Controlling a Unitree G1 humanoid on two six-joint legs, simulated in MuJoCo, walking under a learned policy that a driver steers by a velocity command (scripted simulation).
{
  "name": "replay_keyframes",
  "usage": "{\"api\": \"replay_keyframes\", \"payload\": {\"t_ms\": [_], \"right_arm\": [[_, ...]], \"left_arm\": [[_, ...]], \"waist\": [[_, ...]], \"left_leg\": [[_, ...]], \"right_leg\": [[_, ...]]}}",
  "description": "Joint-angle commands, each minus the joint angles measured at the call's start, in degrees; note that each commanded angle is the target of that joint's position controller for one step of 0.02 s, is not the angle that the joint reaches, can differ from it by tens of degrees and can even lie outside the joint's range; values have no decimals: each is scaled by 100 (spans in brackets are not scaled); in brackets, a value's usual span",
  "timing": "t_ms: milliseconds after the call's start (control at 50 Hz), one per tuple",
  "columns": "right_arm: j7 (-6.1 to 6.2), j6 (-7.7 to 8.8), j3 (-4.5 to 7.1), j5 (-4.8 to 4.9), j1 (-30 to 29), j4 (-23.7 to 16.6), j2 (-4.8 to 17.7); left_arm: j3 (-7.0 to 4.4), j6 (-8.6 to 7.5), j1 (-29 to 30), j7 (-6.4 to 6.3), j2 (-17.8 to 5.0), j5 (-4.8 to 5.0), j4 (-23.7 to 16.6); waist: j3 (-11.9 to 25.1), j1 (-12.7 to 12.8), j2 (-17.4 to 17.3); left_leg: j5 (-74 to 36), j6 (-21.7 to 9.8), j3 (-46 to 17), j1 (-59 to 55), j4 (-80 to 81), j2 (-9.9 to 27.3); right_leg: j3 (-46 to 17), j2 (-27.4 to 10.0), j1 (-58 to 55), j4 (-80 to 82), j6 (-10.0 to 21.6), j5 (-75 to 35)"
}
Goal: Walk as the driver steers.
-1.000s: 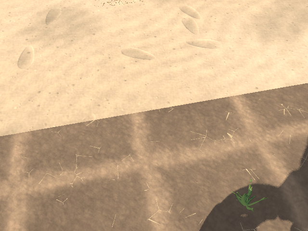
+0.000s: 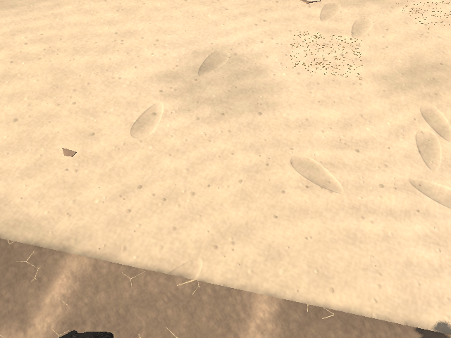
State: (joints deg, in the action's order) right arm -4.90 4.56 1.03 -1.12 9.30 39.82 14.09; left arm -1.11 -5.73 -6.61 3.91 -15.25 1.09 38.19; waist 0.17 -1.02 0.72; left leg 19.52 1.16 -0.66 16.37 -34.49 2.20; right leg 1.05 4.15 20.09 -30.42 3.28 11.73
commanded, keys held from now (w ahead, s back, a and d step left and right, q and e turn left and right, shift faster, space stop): shift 0.36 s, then w+shift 0.64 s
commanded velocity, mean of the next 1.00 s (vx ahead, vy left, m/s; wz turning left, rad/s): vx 0.43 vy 0.00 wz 0.01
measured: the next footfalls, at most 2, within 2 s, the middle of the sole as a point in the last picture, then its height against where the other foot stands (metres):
right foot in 0.94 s outside the picture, level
left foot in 1.50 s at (216, 245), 0.08 m lower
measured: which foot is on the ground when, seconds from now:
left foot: down 0.00-0.94, up 0.96-1.00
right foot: down 0.00-0.60, up 0.62-0.92, down 0.94-1.00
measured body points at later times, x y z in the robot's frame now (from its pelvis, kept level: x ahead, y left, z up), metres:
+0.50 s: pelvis +0.03 +0.00 +0.00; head +0.04 +0.01 +0.45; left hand +0.17 +0.27 -0.09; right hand +0.15 -0.27 -0.10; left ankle -0.02 +0.13 -0.73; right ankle +0.04 -0.08 -0.73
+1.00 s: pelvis +0.27 -0.05 -0.02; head +0.30 -0.06 +0.43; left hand +0.47 +0.21 -0.10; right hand +0.25 -0.33 -0.16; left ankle +0.05 +0.12 -0.64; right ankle +0.37 -0.13 -0.73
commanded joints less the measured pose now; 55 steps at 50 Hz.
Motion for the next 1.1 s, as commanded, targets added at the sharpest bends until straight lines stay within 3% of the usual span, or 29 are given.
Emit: {"api": "replay_keyframes", "payload": {"t_ms": [20,360,380,400,420,440,480,520,560,580,600,620,640,660,680,720,760,800,840,880,900,920,940,960,980,1000,1020,1060,1100], "right_arm": [[36,55,197,13,38,-347,684],[116,26,234,39,-137,-234,839],[152,-17,253,21,71,-158,864],[249,-59,366,-122,216,-110,1136],[340,-56,379,-247,216,-104,1124],[428,-8,350,-287,213,-102,1020],[517,94,194,-264,84,-82,609],[490,136,141,-338,227,-22,494],[419,185,125,-384,704,158,481],[409,229,120,-379,951,290,508],[382,89,308,32,1163,234,1048],[387,-25,491,45,1743,447,1620],[386,-92,541,1,2124,570,1627],[400,-111,509,-66,2397,663,1484],[419,-111,477,-111,2510,738,1365],[433,-59,401,-116,2261,777,1189],[426,37,352,-54,1617,686,1080],[407,103,363,13,1191,662,1109],[357,137,401,78,1209,772,1296],[360,127,435,76,1376,910,1492],[391,74,460,34,1425,975,1603],[421,6,468,0,1360,989,1653],[459,-16,388,-56,1341,907,1363],[409,21,136,37,1693,559,274],[418,105,182,25,1143,378,649],[416,118,268,83,907,296,929],[390,115,236,49,892,362,966],[317,-49,167,-102,1089,458,736],[245,-211,127,-89,773,364,619]], "left_arm": [[-183,-54,34,-2,-597,-10,-377],[-242,-25,109,-17,-794,-31,-255],[-275,17,-132,-57,-858,-44,-166],[-436,51,-439,-156,-1201,-183,-103],[-470,19,-573,-254,-1273,-310,-85],[-420,-35,-669,-345,-1121,-338,-55],[-280,-105,-642,-453,-756,-242,-33],[-240,-63,-480,-479,-707,-232,-86],[-263,23,-186,-432,-819,-286,-150],[-274,45,-81,-399,-837,-332,-175],[-318,219,-8,-255,-900,-146,-239],[-235,243,414,-201,-595,-152,-456],[-255,253,731,-222,-769,-267,-582],[-281,274,883,-247,-795,-303,-634],[-254,298,898,-247,-695,-294,-672],[-201,343,967,-175,-637,-292,-836],[-143,378,1005,-53,-604,-270,-956],[-64,420,861,73,-490,-259,-951],[-72,468,616,80,-528,-258,-844],[-175,519,165,-57,-717,-297,-683],[-257,520,-544,-139,-828,-316,-471],[-369,516,-1609,-221,-1001,-324,-95],[-519,467,-2572,-317,-1433,-385,210],[-548,368,-2633,-338,-1990,-485,237],[-498,349,-2190,-328,-1759,-314,146],[-450,349,-1603,-330,-1451,-346,204],[-406,304,-1364,-298,-1191,-311,224],[-315,214,-1052,-273,-926,-277,310],[-261,89,-1188,-270,-757,-219,493]], "waist": [[575,13,-111],[421,15,-124],[327,39,-111],[-33,159,-131],[-353,211,-112],[-386,218,-40],[-132,209,203],[-84,116,288],[-247,-146,195],[-276,-235,86],[-105,-314,-7],[-393,-577,-970],[-825,-818,-819],[-878,-888,-433],[-792,-857,-372],[-773,-572,-501],[-988,-193,-660],[-1031,59,-713],[-928,173,-631],[-492,376,-649],[-41,722,-669],[476,1234,-508],[1000,1631,94],[1619,1044,1964],[1289,1028,1448],[357,595,705],[89,392,161],[-79,-54,343],[-464,-127,393]], "left_leg": [[-868,-193,-295,156,404,264],[-629,-145,-186,-31,556,218],[420,-237,-213,94,752,205],[1763,-537,-317,492,829,173],[2105,-804,-562,796,959,268],[1714,-913,-592,776,952,304],[494,-783,-241,432,587,121],[130,-706,70,-38,503,-113],[219,-744,281,-716,820,-245],[176,-830,159,-1059,1004,-179],[627,-1000,-947,-1890,1631,517],[1072,-1329,-2159,-2967,2265,1211],[531,-1583,-2792,-3356,2385,1849],[213,-1687,-2825,-3698,2283,1963],[163,-1691,-2695,-3911,2264,1908],[508,-1539,-2189,-3427,2647,1648],[384,-1347,-1456,-2176,3231,1217],[-572,-1188,-683,-1089,3621,908],[-1971,-1098,-277,-807,3737,1002],[-4855,-970,108,-1389,2655,1071],[-5824,-885,272,-1471,1533,1061],[-5898,-762,380,-1001,28,916],[-4436,-682,333,268,-2204,538],[933,-584,-67,1859,-4488,-526],[730,-759,-1053,2488,-5028,-675],[27,-802,-787,2876,-4950,-273],[-440,-788,-575,2552,-4445,87],[-484,-622,-494,1814,-3801,398],[-666,-468,-449,1832,-3224,571]], "right_leg": [[-751,-671,-786,218,171,-1483],[-799,-591,-710,203,128,-1030],[-821,-547,-729,393,201,186],[-934,-498,-664,543,452,2190],[-1402,-719,-595,788,704,3061],[-1957,-1058,-727,1052,963,3212],[-2617,-1500,-1099,1451,1241,2590],[-2644,-1530,-982,1550,1292,2412],[-2159,-1256,-450,1272,1182,2357],[-1841,-1034,-210,949,1069,2095],[-874,-541,786,123,485,1558],[5,-177,2200,-1010,163,1019],[123,-349,3371,-1508,86,1406],[-30,-529,3976,-1997,50,1606],[-101,-657,4319,-2501,24,1543],[-152,-854,4287,-2978,24,1312],[-65,-895,3337,-2553,-49,610],[90,-834,1865,-1673,-58,-266],[374,-666,715,-1282,158,-588],[618,-331,81,-1191,364,-120],[692,-108,-664,-1132,425,232],[713,38,-1932,-887,488,481],[-233,-626,-3349,-705,540,1498],[-3220,-2255,-4008,767,704,4423],[-5062,-2392,-3269,2050,601,4581],[-4270,-2389,-2638,1906,659,3959],[-3421,-2226,-1911,1819,724,3020],[-2457,-1753,-764,2016,643,2451],[-2039,-1611,-262,2487,743,2295]]}}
